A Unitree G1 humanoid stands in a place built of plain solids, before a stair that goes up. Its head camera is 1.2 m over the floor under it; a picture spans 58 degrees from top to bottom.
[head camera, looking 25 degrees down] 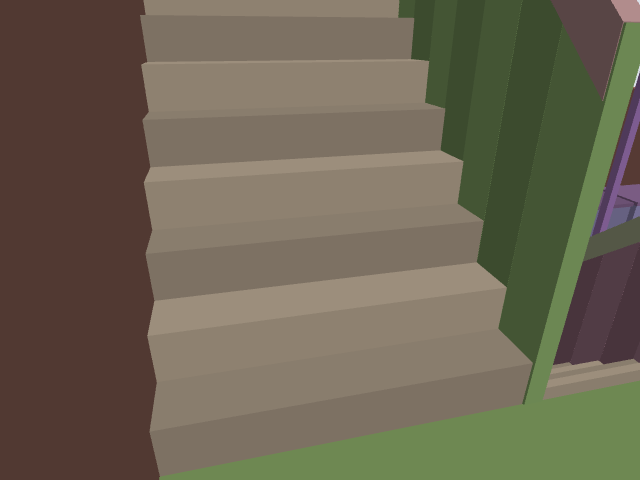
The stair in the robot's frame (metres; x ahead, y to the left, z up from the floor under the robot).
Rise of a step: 0.18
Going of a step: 0.20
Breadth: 1.25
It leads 13 degrees to the left of straight ahead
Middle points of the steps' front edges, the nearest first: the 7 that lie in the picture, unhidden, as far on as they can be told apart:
1.03 -0.12 0.19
1.22 -0.08 0.37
1.42 -0.03 0.55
1.62 0.01 0.74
1.81 0.06 0.92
2.01 0.11 1.11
2.21 0.15 1.29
